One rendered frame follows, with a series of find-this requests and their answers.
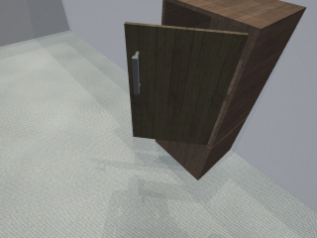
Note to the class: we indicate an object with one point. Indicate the handle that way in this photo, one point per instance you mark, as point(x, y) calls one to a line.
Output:
point(136, 73)

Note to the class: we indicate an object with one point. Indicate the cupboard door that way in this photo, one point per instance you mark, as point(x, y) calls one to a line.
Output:
point(184, 77)

